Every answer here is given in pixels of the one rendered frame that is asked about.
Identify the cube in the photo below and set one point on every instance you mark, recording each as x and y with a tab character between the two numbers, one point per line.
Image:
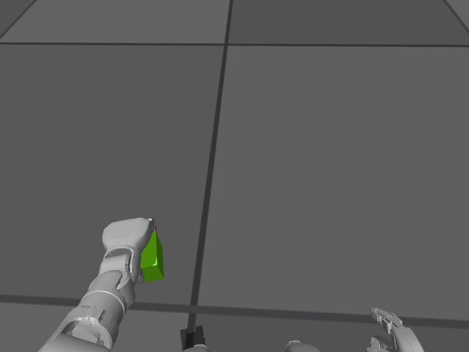
152	260

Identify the left robot arm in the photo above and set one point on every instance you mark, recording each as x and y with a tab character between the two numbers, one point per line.
93	325

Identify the right robot hand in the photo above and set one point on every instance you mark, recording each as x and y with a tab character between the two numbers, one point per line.
403	339

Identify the left robot hand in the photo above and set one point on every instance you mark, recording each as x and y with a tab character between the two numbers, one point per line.
135	232

